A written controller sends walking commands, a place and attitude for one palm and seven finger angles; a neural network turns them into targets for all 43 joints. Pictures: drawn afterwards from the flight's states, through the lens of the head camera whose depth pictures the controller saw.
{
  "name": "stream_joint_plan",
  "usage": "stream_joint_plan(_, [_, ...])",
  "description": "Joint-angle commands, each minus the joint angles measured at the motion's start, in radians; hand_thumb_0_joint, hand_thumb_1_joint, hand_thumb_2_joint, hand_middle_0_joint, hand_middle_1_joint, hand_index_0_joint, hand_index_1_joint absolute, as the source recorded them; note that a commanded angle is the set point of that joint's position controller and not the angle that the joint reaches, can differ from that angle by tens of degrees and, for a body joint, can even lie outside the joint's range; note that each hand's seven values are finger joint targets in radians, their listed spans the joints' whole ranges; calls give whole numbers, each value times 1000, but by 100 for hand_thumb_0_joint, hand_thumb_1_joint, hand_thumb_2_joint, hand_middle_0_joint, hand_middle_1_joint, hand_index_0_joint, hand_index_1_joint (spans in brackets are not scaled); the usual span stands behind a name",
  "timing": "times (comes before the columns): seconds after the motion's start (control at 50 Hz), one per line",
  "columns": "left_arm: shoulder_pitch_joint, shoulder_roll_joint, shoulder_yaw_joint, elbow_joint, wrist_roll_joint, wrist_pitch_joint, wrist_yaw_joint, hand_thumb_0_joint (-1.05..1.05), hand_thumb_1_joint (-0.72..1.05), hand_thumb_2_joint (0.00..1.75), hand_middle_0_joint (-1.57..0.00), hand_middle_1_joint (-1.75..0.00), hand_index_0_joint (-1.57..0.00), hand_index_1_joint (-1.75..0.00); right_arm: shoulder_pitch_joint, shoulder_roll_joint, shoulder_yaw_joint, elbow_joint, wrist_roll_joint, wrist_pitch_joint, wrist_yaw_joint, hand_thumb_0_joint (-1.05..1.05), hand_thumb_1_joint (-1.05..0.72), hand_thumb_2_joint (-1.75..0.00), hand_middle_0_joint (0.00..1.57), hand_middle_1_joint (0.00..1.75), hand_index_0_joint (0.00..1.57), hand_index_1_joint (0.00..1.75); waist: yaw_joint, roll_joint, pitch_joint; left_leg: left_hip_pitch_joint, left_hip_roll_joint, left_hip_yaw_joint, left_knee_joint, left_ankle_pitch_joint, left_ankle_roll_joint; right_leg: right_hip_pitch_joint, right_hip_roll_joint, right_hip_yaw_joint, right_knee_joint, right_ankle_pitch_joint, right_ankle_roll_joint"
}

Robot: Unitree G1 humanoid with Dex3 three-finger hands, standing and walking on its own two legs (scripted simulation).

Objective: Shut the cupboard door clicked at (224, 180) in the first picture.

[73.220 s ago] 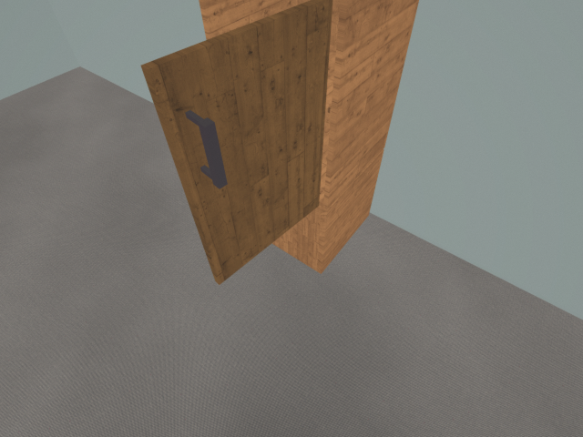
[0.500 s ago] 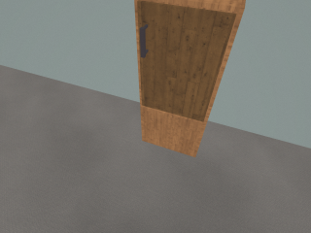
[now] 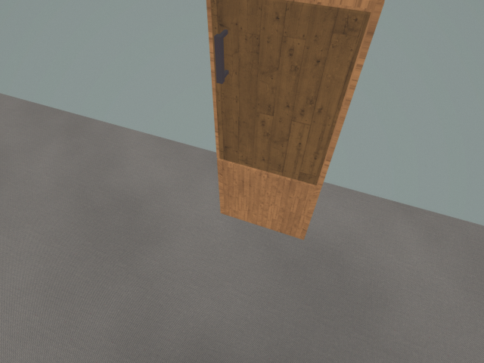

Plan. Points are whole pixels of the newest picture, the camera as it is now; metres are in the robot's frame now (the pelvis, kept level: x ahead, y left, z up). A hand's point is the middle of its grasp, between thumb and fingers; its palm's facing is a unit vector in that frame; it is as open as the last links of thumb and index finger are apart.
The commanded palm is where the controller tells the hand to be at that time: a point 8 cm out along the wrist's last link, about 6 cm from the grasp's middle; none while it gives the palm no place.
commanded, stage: look to check the result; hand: left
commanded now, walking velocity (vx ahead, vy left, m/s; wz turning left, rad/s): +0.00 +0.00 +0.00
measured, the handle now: (222, 57) +0.87 +0.10 +0.09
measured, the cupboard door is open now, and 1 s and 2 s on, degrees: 0 0 0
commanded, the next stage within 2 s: stand and wait in 0.20 s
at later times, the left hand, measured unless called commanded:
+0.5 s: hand out of the picture +0.01 +0.17 -0.18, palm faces +0.01 -0.98 -0.20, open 7.4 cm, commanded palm none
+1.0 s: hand out of the picture +0.00 +0.17 -0.18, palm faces +0.03 -0.98 -0.20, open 7.4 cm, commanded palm none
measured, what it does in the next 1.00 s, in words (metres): stands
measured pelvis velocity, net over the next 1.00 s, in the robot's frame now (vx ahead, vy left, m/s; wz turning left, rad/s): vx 0.02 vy -0.01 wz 0.00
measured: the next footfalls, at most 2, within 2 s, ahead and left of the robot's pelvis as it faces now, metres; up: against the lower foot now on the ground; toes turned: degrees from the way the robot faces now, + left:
none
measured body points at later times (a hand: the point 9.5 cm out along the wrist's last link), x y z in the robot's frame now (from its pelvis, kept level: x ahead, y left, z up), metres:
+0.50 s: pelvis +0.01 -0.01 +0.00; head +0.02 +0.00 +0.45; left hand +0.01 +0.23 -0.16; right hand +0.02 -0.24 -0.16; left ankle +0.03 +0.09 -0.75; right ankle -0.04 -0.12 -0.75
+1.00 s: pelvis +0.02 -0.01 +0.00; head +0.03 -0.01 +0.45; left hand +0.00 +0.22 -0.16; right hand +0.02 -0.24 -0.16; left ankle +0.03 +0.09 -0.75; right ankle -0.04 -0.12 -0.75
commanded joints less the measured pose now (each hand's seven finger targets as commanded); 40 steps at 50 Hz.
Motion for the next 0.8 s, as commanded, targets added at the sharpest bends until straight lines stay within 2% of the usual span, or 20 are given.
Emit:
stream_joint_plan(0.0, [52,117,21,-23,4,-15,11,0,90,90,-20,-30,-20,-30,47,-118,-19,-32,-1,-19,-6,0,-90,-90,20,30,20,30,-4,-8,27,56,122,-122,-62,92,0,-98,-87,74,-77,96,-45])
stream_joint_plan(0.26, [54,125,23,-24,5,-17,13,0,90,90,-20,-30,-20,-30,41,-125,-18,-31,1,-20,-8,0,-90,-90,20,30,20,30,1,-13,31,66,124,-119,-55,134,1,-85,-88,71,-84,131,-46])
stream_joint_plan(0.38, [47,119,20,-24,4,-15,13,0,90,90,-20,-30,-20,-30,42,-115,-15,-26,0,-18,-7,0,-90,-90,20,30,20,30,-2,-4,52,51,122,-118,-64,106,-4,-87,-88,74,-87,112,-45])
stream_joint_plan(0.46, [50,121,22,-27,4,-17,13,0,90,90,-20,-30,-20,-30,45,-122,-16,-29,1,-19,-7,0,-90,-90,20,30,20,30,0,-17,34,64,122,-119,-59,122,-2,-81,-85,75,-86,123,-45])
stream_joint_plan(0.48, [46,116,21,-26,3,-16,13,0,90,90,-20,-30,-20,-30,47,-118,-15,-26,-1,-20,-8,0,-90,-90,20,30,20,30,-2,-2,32,61,122,-118,-59,128,-4,-74,-88,74,-84,128,-45])
stream_joint_plan(0.56, [53,120,23,-27,3,-18,13,0,90,90,-20,-30,-20,-30,47,-121,-15,-26,1,-21,-9,0,-90,-90,20,30,20,30,2,-5,23,71,124,-117,-53,155,-1,-69,-86,71,-82,149,-46])
stream_joint_plan(0.78, [59,109,23,-21,3,-16,15,0,90,90,-20,-30,-20,-30,56,-113,-13,-21,0,-21,-12,0,-90,-90,20,30,20,30,-1,-10,33,73,125,-115,-53,167,-2,-64,-88,69,-82,160,-46])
